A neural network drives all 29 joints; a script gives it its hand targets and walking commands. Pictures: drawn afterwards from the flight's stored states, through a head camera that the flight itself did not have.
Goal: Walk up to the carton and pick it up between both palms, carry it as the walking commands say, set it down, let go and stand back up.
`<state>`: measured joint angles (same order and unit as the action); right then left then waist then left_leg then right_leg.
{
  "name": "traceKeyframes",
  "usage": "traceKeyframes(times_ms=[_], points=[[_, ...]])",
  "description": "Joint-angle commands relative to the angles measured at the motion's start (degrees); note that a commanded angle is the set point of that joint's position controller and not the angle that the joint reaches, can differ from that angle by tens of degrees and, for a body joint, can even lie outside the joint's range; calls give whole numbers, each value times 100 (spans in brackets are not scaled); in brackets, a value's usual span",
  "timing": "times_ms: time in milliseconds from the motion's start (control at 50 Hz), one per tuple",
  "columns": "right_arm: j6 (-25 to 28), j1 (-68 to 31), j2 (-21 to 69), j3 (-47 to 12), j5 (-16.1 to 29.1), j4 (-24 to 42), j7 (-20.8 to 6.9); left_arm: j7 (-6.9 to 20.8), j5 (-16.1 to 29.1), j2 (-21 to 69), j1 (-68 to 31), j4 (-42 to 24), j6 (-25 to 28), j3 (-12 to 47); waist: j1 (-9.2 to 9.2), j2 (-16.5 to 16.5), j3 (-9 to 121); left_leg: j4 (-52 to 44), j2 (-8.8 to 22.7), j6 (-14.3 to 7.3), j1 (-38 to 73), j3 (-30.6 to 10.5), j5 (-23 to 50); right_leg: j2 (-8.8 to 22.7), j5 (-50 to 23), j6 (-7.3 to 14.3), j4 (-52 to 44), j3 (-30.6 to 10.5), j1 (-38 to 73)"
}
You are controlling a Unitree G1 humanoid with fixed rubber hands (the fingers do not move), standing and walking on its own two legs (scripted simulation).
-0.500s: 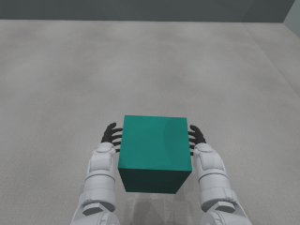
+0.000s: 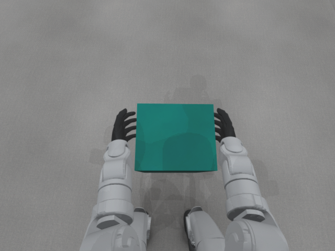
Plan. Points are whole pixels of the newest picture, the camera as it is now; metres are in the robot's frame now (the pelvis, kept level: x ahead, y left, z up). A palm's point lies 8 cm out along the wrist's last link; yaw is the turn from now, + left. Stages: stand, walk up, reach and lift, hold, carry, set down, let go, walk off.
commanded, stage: set down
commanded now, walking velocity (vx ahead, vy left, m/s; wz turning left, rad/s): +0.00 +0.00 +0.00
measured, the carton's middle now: (172, 144) +0.37 +0.00 -0.12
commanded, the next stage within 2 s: none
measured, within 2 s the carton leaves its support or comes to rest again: neither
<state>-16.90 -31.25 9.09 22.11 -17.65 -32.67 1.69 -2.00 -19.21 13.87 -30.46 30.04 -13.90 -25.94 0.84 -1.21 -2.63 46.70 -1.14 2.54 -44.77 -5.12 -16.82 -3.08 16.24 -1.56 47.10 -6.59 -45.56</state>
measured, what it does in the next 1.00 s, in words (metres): lowers itself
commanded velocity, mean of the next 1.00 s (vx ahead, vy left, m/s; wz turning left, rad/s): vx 0.00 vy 0.00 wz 0.00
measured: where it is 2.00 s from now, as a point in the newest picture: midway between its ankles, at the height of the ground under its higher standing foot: (166, 240)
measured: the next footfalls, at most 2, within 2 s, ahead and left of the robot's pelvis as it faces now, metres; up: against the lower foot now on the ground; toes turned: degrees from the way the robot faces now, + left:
none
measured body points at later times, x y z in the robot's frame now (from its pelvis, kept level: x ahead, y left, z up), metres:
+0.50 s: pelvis +0.00 +0.01 -0.07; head +0.18 +0.01 +0.35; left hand +0.40 +0.15 -0.13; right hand +0.40 -0.12 -0.14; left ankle +0.06 +0.14 -0.69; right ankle +0.06 -0.13 -0.69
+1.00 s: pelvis -0.02 +0.00 -0.14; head +0.21 +0.00 +0.24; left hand +0.42 +0.15 -0.22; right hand +0.44 -0.13 -0.22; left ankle +0.06 +0.15 -0.69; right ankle +0.06 -0.13 -0.69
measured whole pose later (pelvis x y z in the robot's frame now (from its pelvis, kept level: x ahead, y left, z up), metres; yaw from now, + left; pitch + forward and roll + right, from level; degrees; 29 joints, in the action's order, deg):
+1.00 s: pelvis -0.02 +0.00 -0.14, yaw +1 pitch +37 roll +1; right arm -14.1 -48.8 2.3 19.8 -9.6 -40.8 4.7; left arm -6.8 -10.7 8.5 -44.6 33.0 -12.5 -25.6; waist 0.0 -0.3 7.3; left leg 84.1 -6.3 4.3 -92.7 -6.8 -28.2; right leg -6.6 27.8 -4.1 84.6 -8.2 -93.3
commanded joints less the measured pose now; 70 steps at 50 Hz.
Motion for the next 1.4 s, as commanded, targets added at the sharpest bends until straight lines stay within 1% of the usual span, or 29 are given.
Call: traceKeyframes(times_ms=[0, 80, 100, 120, 140, 160, 180, 300, 320, 340, 360, 380, 400, 420, 460, 500, 640, 660, 800, 820, 840, 940, 1040, 1060, 1140, 1320, 1340, 1360, 1380], points=[[350, -2993, 5833, -3296, 715, -233, -1167, 1202, 506, 5273, -2755, 377, -1, 3573, 137, 21, 4522, -77, -715, -239, 1237, 453, 1082, -553, -738, 92, -335, 324, 1539], [347, -3427, 6050, -3430, 771, 41, -1010, 1305, 633, 5106, -3046, 242, 25, 3715, 125, 98, 4921, 421, -830, -305, 574, 481, 957, -543, -715, -33, 165, 340, 1410], [358, -3440, 6008, -3344, 637, -117, -988, 1339, 792, 4843, -3534, 199, 69, 3744, -176, -521, 4754, 654, -793, -279, 92, 553, 880, -543, -671, -101, 123, 343, 1308], [374, -3438, 6082, -3700, 927, 106, -1047, 1306, 701, 5226, -3034, 336, -19, 3664, 650, 141, 5338, 485, -826, -189, 733, 613, 1125, -590, -780, -15, 349, 314, 1353], [351, -3018, 6232, -3545, 900, -169, -1052, 1295, 884, 5529, -3136, 366, -88, 3992, 35, 95, 5144, 498, -846, -221, 675, 537, 1116, -561, -971, 34, 216, 332, 1326], [311, -3523, 6147, -3715, 1174, -93, -1106, 1277, 767, 5098, -3214, 192, -81, 3775, 626, 517, 5377, 758, -871, -159, 427, 613, 1220, -497, -982, 12, 505, 167, 1068], [379, -3760, 5810, -3639, 1069, 23, -1122, 1282, 839, 5305, -3108, 312, -67, 3709, 118, -320, 5480, 815, -834, -226, 545, 474, 1389, -622, -1019, -37, 510, 439, 897], [436, -3637, 5476, -3530, 961, 102, -989, 1110, 907, 5527, -3265, 510, -41, 3794, 40, 365, 5276, 991, -834, -163, -3, 353, 974, -625, -705, -16, 1021, 488, -74], [402, -3303, 5471, -3290, 796, -103, -972, 1175, 1028, 5312, -3366, 209, -48, 3984, -448, -247, 5079, 1124, -868, -87, -547, 369, 1007, -698, -804, 10, 748, 414, 132], [508, -3447, 5729, -3615, 983, 169, -1010, 1133, 833, 5163, -2859, 310, 30, 3855, 136, -196, 5548, 1269, -860, -114, -544, 388, 1679, -650, -1566, -43, 1059, 393, 354], [425, -3071, 5679, -3435, 868, 42, -916, 1154, 943, 5203, -2698, 551, -36, 3877, -366, -84, 5657, 1360, -890, -163, -18, 309, 1505, -620, -1382, -74, 1086, 486, 124], [492, -3636, 5937, -3562, 1105, -9, -880, 1123, 908, 5047, -3068, 735, 22, 3574, 230, -24, 5579, 1415, -916, -161, -640, 493, 1136, -608, -1092, -103, 1118, 324, 316], [601, -4042, 5551, -3765, 1061, 242, -919, 1069, 1067, 5417, -3400, 517, 110, 3933, -177, -154, 6017, 1611, -883, -140, -543, 410, 1140, -666, -951, -89, 1351, 474, 63], [560, -3967, 5476, -3927, 1147, 253, -1004, 1048, 1007, 5231, -3203, 431, 134, 3866, 253, -275, 6056, 1502, -965, -169, -254, 372, 1325, -766, -945, -108, 1489, 652, -257], [444, -3557, 5785, -3275, 1031, -352, -891, 979, 1099, 5222, -3606, 461, 58, 3977, -351, -138, 5659, 1553, -944, -167, -466, 312, 942, -748, -694, -72, 1353, 574, -408], [491, -4092, 5529, -3154, 1130, -366, -1021, 881, 948, 5021, -3722, 417, 115, 3703, 88, -66, 5642, 1557, -940, -30, -881, 389, 832, -865, -574, -67, 1681, 728, -876], [548, -4262, 5323, -3034, 1020, -430, -977, 777, 997, 5210, -3764, 814, 85, 3542, -324, -23, 6064, 2091, -859, -50, -788, 240, 893, -815, -567, -83, 2109, 820, -1512], [599, -4649, 5303, -3147, 1294, -310, -1036, 728, 896, 4992, -3886, 652, 132, 3619, 189, 606, 5986, 2028, -948, 19, -806, 428, 840, -751, -457, -81, 2236, 761, -1785], [618, -4588, 5512, -3184, 1412, -661, -855, 636, 1095, 4803, -4568, 319, 283, 3726, 52, 224, 6675, 2482, -1006, 18, -1213, 521, 950, -825, -679, -156, 2525, 742, -1569], [591, -4808, 5045, -2754, 1178, -846, -884, 657, 1250, 4660, -4998, 511, 193, 3778, -479, 287, 6357, 2544, -992, 85, -1734, 501, 514, -827, -427, -89, 2629, 868, -1915], [586, -5044, 5205, -3054, 1174, -531, -810, 618, 1220, 4669, -5080, 313, 217, 3696, -129, 179, 6709, 2786, -984, 152, -1733, 603, 627, -812, -486, -112, 2724, 784, -1746], [548, -5547, 5377, -3317, 1485, -209, -646, 621, 1442, 5000, -4778, 716, 130, 3753, -308, -190, 7071, 3057, -1060, -18, -1655, 610, 470, -849, -396, -214, 2943, 861, -1429], [452, -5473, 5591, -3081, 1364, -684, -761, 689, 971, 4393, -5143, 545, 140, 3305, 296, -190, 6919, 3242, -1051, -6, -2078, 672, 569, -860, -465, -277, 3205, 862, -2003], [517, -5508, 5383, -3054, 1158, -644, -675, 727, 1101, 4715, -5267, 695, 132, 3294, -137, -371, 7082, 3450, -1033, 60, -2424, 807, 621, -818, -479, -273, 3105, 798, -1847], [540, -6057, 5296, -3258, 1544, -281, -536, 790, 1212, 4595, -5207, 927, 108, 3101, 422, -165, 7071, 3639, -1054, 9, -2684, 899, 476, -745, -382, -308, 3385, 668, -1637], [241, -5884, 5061, -2285, 813, -1595, -444, 925, 1109, 3811, -6523, 1062, 63, 2495, 70, -690, 6408, 3948, -990, 39, -4085, 972, -258, -794, 203, -188, 3539, 809, -2202], [416, -6206, 5381, -2840, 1169, -721, -427, 943, 1124, 4559, -5862, 982, 2, 2835, 405, -304, 7183, 4031, -1069, 56, -3238, 1029, 300, -844, -175, -227, 3701, 815, -1908], [484, -6135, 5019, -2584, 1094, -609, -473, 940, 1442, 4453, -6433, 677, 1, 3273, -230, -46, 7386, 4078, -1028, 175, -3047, 840, 756, -896, -726, -177, 3968, 1019, -2365], [574, -7130, 5052, -3271, 1432, -1, -476, 890, 1526, 4628, -6522, 414, 83, 3380, 315, -193, 8254, 4280, -1066, 164, -2739, 916, 905, -824, -771, -200, 4039, 954, -1982]])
